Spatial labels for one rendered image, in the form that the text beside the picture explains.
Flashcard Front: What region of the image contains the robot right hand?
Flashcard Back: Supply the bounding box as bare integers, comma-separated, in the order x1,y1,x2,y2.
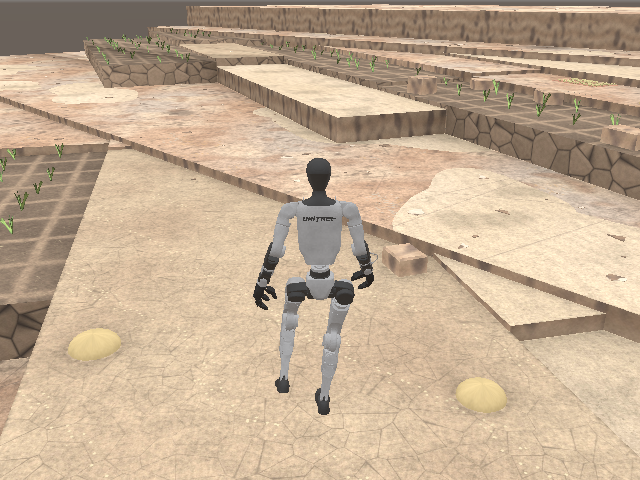
351,270,374,289

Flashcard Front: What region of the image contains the robot right foot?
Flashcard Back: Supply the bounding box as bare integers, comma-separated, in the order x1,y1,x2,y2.
315,388,330,415

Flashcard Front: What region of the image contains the robot left forearm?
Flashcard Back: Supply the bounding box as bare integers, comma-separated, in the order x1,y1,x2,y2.
257,242,279,287

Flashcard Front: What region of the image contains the robot right forearm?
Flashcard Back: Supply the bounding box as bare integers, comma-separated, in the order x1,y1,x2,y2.
356,240,373,275

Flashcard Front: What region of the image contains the robot left hand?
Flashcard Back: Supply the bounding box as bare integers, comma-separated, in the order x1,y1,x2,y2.
253,283,277,310

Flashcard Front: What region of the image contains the left robot upper arm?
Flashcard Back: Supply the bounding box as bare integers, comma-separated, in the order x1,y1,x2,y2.
269,201,299,258

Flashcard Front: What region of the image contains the right robot upper arm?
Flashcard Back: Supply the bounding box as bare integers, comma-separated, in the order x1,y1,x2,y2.
340,201,367,256

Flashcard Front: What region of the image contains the robot left shin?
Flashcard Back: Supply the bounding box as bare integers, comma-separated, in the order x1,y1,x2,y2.
279,313,295,381

